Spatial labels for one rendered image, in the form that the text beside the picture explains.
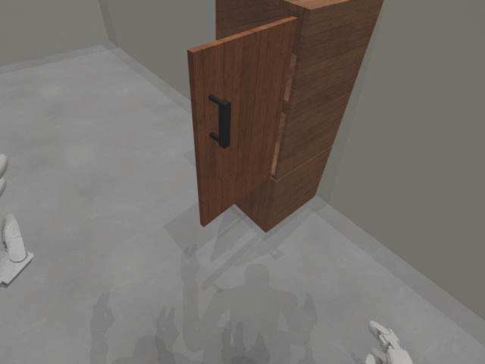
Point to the handle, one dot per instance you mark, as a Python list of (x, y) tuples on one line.
[(224, 121)]

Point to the left robot hand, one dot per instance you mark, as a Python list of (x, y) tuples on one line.
[(16, 258)]

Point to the cupboard door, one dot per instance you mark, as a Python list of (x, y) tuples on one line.
[(250, 70)]

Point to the right robot hand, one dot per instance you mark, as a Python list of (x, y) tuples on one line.
[(389, 343)]

